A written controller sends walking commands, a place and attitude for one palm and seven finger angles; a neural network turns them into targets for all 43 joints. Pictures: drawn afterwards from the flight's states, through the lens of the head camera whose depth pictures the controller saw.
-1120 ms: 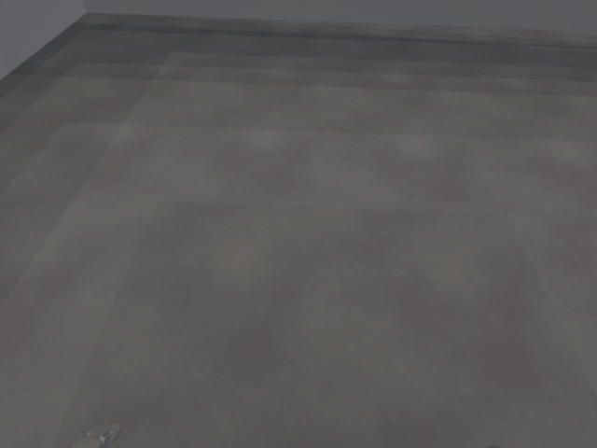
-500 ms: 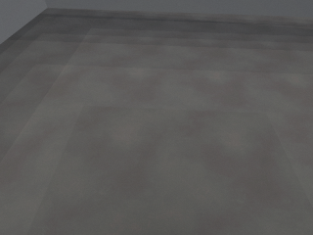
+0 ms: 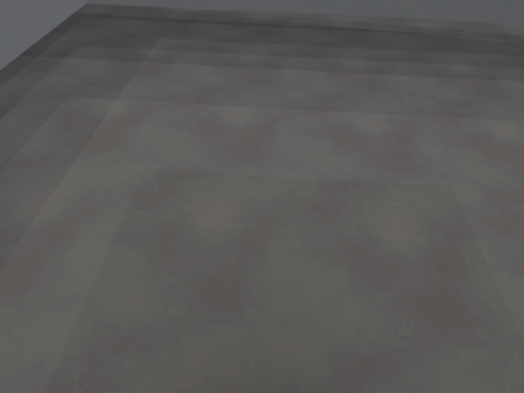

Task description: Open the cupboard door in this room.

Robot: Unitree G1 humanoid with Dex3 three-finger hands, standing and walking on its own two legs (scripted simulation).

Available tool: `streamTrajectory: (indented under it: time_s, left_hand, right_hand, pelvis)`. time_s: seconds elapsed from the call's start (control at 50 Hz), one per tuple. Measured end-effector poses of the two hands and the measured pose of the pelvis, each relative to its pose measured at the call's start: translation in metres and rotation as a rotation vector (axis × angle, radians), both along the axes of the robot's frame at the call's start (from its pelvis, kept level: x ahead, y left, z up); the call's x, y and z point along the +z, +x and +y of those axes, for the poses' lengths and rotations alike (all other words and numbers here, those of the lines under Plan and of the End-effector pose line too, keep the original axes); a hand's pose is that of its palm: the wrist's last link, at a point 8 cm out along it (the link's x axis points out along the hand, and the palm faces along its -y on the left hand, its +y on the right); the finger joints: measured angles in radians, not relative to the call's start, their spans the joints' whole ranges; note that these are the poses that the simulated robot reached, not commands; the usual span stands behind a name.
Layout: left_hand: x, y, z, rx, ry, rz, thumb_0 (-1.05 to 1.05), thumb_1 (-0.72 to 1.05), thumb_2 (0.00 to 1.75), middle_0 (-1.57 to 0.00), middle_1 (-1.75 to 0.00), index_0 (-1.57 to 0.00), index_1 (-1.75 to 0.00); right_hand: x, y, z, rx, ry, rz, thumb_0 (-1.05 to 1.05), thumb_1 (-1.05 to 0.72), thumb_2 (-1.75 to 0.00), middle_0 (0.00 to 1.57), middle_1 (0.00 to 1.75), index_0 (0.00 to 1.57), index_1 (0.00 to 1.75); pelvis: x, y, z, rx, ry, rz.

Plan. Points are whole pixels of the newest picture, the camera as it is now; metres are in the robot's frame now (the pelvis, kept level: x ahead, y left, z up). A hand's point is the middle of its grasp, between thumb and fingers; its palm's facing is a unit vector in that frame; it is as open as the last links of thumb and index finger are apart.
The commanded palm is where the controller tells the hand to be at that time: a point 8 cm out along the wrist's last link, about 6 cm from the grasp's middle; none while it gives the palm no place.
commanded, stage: turn or walk to find it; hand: left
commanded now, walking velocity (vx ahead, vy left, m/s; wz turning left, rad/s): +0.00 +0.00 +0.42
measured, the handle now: out of the picture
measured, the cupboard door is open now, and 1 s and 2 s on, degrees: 0 0 0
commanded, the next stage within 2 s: none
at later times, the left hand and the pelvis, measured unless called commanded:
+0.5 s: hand out of the picture +0.03 +0.21 -0.16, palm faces +0.21 -0.94 -0.27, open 7.4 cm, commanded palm none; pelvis -0.03 -0.01 -0.01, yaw +12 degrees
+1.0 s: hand out of the picture -0.14 +0.17 -0.20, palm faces +0.49 -0.85 -0.22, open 7.4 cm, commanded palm none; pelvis -0.05 -0.01 -0.02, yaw +26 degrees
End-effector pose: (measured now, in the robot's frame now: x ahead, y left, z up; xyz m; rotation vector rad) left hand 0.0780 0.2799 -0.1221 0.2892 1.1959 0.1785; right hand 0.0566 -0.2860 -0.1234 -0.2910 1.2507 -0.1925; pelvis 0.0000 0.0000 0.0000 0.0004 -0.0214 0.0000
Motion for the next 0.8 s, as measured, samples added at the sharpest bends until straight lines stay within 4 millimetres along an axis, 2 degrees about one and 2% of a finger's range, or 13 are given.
streamTrajectory:
  time_s: [0.18, 0.22, 0.3, 0.4, 0.52, 0.56, 0.68, 0.74, 0.8]
  left_hand:
    - [-0.032, -0.034, -0.007, 0.075, -0.087, 0.046, 0.0, 0.9, 0.9, -0.2, -0.3, -0.2, -0.3]
    - [-0.034, -0.041, -0.007, 0.091, -0.094, 0.063, 0.0, 0.9, 0.9, -0.2, -0.3, -0.2, -0.3]
    - [-0.025, -0.049, -0.008, 0.13, -0.095, 0.058, 0.01, 0.91, 0.9, -0.2, -0.3, -0.2, -0.3]
    - [-0.012, -0.055, -0.013, 0.176, -0.076, 0.02, 0.01, 0.91, 0.9, -0.2, -0.3, -0.2, -0.3]
    - [-0.002, -0.067, -0.03, 0.229, -0.025, -0.055, 0.0, 0.91, 0.9, -0.2, -0.3, -0.2, -0.3]
    - [0.002, -0.079, -0.038, 0.247, -0.01, -0.063, 0.0, 0.91, 0.9, -0.2, -0.3, -0.2, -0.3]
    - [0.009, -0.118, -0.057, 0.329, -0.013, -0.038, 0.0, 0.9, 0.9, -0.2, -0.3, -0.2, -0.3]
    - [0.006, -0.135, -0.065, 0.369, -0.03, -0.023, 0.0, 0.9, 0.9, -0.2, -0.3, -0.2, -0.3]
    - [-0.001, -0.156, -0.072, 0.412, -0.054, 0.0, 0.0, 0.9, 0.9, -0.2, -0.3, -0.2, -0.3]
  right_hand:
    - [-0.014, -0.006, 0.049, 0.029, 0.053, 0.039, 0.01, -0.91, -0.9, 0.2, 0.3, 0.2, 0.3]
    - [-0.013, -0.008, 0.059, 0.034, 0.066, 0.039, 0.01, -0.91, -0.9, 0.2, 0.3, 0.2, 0.3]
    - [-0.01, -0.016, 0.069, 0.051, 0.086, 0.063, 0.01, -0.91, -0.9, 0.2, 0.3, 0.2, 0.3]
    - [-0.013, -0.017, 0.062, 0.074, 0.096, 0.077, 0.01, -0.91, -0.9, 0.2, 0.3, 0.2, 0.3]
    - [-0.029, -0.01, 0.032, 0.113, 0.112, 0.064, 0.01, -0.91, -0.9, 0.2, 0.3, 0.2, 0.3]
    - [-0.032, -0.005, 0.022, 0.127, 0.111, 0.06, 0.01, -0.91, -0.9, 0.2, 0.3, 0.2, 0.3]
    - [-0.021, 0.018, 0.005, 0.187, 0.101, 0.038, 0.01, -0.91, -0.9, 0.2, 0.3, 0.2, 0.3]
    - [-0.017, 0.027, 0.005, 0.225, 0.088, 0.044, 0.01, -0.91, -0.9, 0.2, 0.3, 0.2, 0.3]
    - [-0.015, 0.038, 0.013, 0.273, 0.074, 0.057, 0.01, -0.91, -0.9, 0.2, 0.3, 0.2, 0.3]
  pelvis:
    - [-0.013, -0.004, 0.017, 0.055, -0.004, 0.003]
    - [-0.012, -0.006, 0.018, 0.065, -0.005, 0.008]
    - [-0.004, -0.012, 0.017, 0.102, -0.017, 0.026]
    - [0.0, -0.019, 0.008, 0.15, -0.022, 0.041]
    - [-0.009, -0.029, -0.017, 0.211, 0.004, 0.042]
    - [-0.009, -0.033, -0.024, 0.233, 0.006, 0.027]
    - [0.0, -0.032, -0.035, 0.299, 0.032, 0.011]
    - [0.001, -0.032, -0.036, 0.337, 0.034, 0.01]
    - [0.0, -0.034, -0.034, 0.369, 0.032, 0.015]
